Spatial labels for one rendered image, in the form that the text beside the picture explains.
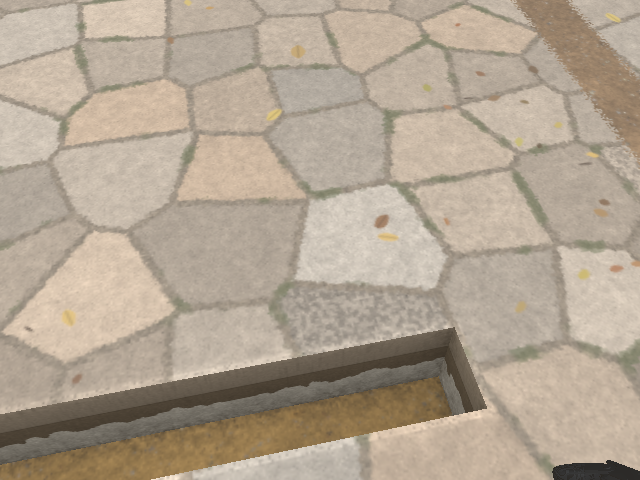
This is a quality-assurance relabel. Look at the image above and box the robot right hand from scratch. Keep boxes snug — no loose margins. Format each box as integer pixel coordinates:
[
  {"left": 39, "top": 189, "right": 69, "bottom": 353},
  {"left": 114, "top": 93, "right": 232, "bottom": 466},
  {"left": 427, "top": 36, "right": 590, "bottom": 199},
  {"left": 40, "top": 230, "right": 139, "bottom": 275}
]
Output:
[{"left": 552, "top": 460, "right": 640, "bottom": 480}]

